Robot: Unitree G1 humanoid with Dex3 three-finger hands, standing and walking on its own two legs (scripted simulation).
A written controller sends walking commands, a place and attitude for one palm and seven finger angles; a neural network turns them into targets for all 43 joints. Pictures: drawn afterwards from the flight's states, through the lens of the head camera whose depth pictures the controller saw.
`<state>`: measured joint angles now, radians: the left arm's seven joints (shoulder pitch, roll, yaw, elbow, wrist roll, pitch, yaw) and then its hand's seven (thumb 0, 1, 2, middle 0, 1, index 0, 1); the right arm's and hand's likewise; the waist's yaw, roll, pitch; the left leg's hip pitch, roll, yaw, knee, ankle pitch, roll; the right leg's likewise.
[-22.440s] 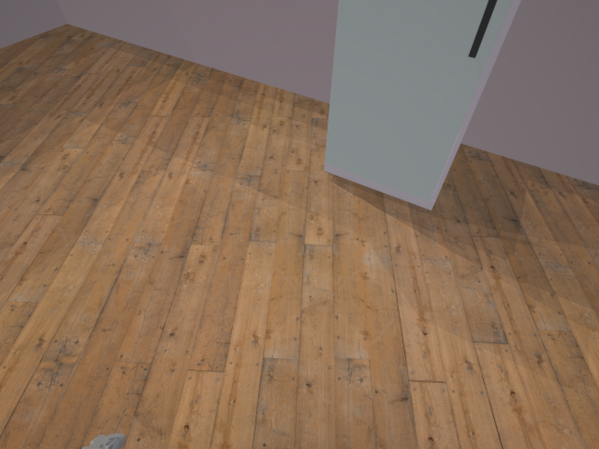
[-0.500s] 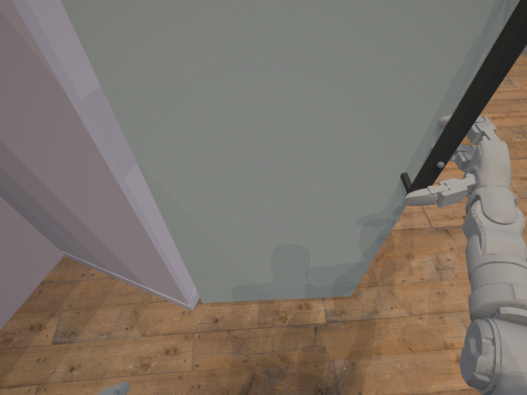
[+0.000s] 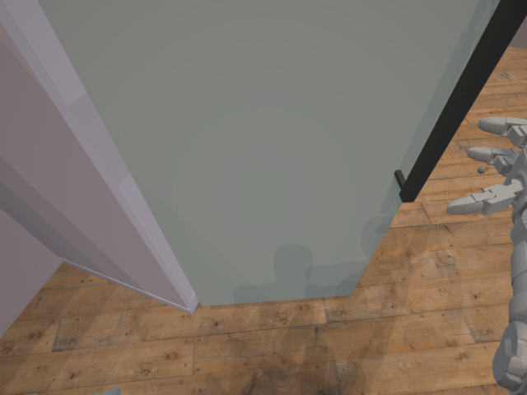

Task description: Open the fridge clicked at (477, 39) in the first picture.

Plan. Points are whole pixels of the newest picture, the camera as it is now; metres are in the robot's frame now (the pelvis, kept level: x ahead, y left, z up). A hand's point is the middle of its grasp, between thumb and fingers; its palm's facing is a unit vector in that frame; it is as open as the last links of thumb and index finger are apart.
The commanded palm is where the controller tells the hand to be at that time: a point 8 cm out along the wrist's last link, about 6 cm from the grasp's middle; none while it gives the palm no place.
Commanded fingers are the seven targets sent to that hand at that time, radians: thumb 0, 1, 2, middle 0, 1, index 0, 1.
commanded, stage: slip the hand off the handle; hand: right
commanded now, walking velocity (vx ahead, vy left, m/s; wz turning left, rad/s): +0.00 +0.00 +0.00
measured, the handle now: (444, 107) +0.49 -0.20 +0.19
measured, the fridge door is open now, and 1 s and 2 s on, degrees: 65 65 65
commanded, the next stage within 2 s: draw the hand back to the body in 0.78 s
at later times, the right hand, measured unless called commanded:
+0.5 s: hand (501, 206) +0.38 -0.28 +0.11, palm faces +0.17 +0.97 -0.16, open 14.7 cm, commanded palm +0.34 -0.32 +0.13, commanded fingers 0.00 0.55 -0.20 0.25 1.15 0.25 1.15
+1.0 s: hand (520, 241) +0.31 -0.27 +0.13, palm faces +0.12 +0.99 +0.03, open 14.7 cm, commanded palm +0.28 -0.31 +0.13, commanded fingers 0.00 0.55 -0.20 0.25 1.15 0.25 1.15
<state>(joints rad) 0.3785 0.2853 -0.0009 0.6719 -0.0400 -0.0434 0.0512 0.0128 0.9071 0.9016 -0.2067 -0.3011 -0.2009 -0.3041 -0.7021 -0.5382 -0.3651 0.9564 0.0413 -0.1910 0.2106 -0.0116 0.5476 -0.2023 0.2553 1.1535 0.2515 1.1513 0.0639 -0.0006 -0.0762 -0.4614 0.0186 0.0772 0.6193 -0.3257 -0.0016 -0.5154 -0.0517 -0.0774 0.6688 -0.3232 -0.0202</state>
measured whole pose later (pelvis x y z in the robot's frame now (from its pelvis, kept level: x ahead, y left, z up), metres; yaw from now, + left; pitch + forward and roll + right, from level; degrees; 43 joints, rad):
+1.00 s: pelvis -0.02 +0.01 +0.00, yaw -2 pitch +3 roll +1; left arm 0.24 0.26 -0.07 0.65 -0.06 -0.17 0.12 0.02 0.90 0.90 -0.21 -0.30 -0.20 -0.30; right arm -0.31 -0.42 -0.38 0.50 0.31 -0.07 0.36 -0.01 0.55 -0.20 0.25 1.15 0.25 1.15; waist -0.02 -0.02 -0.05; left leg -0.33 0.02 0.11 0.60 -0.32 0.01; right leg -0.40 -0.05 -0.04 0.64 -0.30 -0.01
